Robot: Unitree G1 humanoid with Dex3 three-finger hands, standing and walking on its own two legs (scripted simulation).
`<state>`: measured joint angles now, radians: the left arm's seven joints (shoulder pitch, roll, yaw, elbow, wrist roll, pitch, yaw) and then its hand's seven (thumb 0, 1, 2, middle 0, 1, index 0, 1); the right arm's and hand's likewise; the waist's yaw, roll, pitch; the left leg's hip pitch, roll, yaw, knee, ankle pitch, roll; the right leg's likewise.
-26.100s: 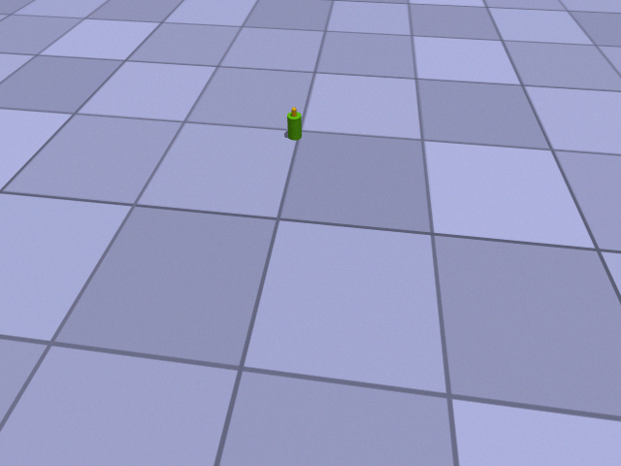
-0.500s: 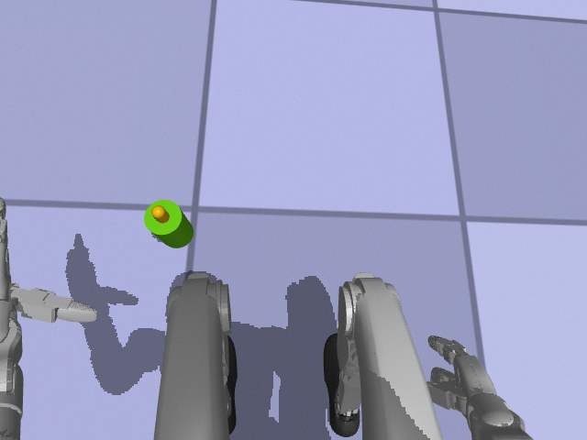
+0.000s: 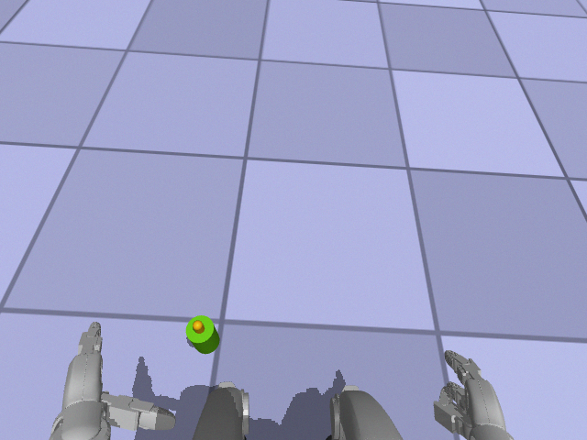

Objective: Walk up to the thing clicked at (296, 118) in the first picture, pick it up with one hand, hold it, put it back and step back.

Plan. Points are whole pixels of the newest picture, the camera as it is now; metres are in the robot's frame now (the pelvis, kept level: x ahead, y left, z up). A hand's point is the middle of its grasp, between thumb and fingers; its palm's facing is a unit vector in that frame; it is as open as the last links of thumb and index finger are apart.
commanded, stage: home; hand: left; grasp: from the side
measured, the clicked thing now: (202, 333) +0.41 +0.23 -0.57
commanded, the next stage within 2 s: stand in 1.96 s
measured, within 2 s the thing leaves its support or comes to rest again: neither
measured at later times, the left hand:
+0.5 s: hand (131, 404) +0.18 +0.19 +0.01, palm faces +0.13 -0.94 -0.30, open 17.6 cm
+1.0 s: hand (146, 408) +0.18 +0.17 +0.01, palm faces +0.12 -0.95 -0.29, open 17.5 cm
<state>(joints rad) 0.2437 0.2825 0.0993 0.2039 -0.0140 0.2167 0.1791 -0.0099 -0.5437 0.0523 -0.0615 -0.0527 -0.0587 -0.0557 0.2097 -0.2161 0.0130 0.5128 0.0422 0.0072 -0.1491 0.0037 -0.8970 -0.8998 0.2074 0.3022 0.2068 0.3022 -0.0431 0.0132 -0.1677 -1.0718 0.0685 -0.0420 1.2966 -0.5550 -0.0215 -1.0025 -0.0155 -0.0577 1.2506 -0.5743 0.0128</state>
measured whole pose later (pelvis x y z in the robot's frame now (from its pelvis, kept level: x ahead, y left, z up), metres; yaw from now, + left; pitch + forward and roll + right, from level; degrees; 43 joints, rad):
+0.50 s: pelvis +0.02 +0.00 +0.06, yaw +1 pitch +8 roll -2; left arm 0.48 0.22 -0.01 -0.03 -0.01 0.29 0.16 -0.01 -0.57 0.04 -0.06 -0.05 -0.05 -0.05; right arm 0.27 -0.20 0.03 0.47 0.02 -0.09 -0.19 0.01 -0.90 -0.90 0.21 0.30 0.21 0.30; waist -0.02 0.04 -0.12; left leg -0.66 0.06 -0.02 0.99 -0.47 -0.02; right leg -0.59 -0.02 -0.05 0.93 -0.48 0.02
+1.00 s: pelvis +0.01 -0.01 +0.06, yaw +1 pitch +7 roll -1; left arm 0.46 0.20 -0.01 0.02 -0.01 0.27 0.14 -0.01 -0.54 0.05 -0.06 -0.06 -0.06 -0.06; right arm 0.28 -0.20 0.03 0.51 0.02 -0.10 -0.18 0.01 -0.90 -0.90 0.21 0.30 0.21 0.30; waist -0.02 0.04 -0.10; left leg -0.63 0.06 -0.02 0.95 -0.44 -0.03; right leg -0.57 -0.01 -0.06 0.91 -0.46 0.00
